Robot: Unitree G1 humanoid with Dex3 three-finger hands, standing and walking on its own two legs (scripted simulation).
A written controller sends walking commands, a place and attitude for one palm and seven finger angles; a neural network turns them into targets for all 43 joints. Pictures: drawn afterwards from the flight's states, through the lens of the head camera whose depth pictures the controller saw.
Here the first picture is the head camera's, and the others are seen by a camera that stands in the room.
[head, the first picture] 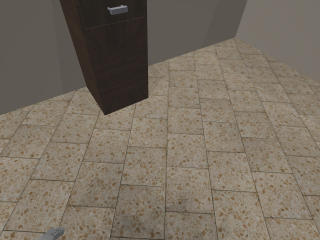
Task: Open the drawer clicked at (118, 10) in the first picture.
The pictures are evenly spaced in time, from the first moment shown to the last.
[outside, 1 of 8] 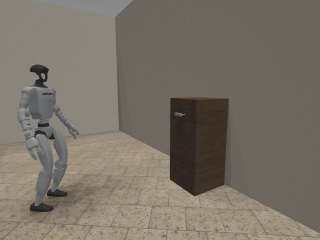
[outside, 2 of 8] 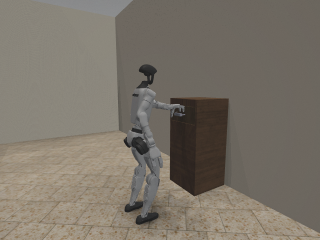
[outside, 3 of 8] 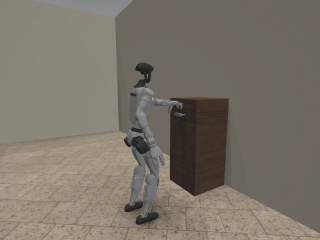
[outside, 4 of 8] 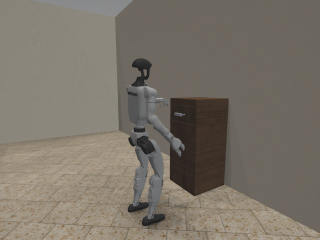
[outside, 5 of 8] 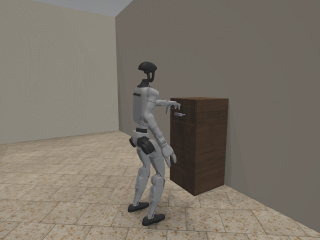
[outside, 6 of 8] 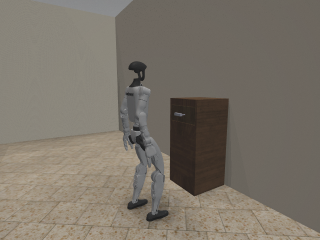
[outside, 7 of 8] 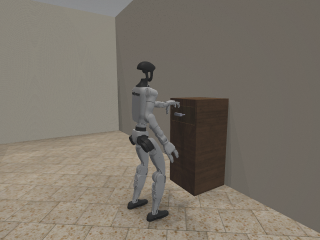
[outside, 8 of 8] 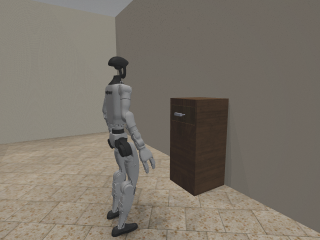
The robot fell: no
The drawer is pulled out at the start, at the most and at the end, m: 0.00 0.00 0.00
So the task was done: no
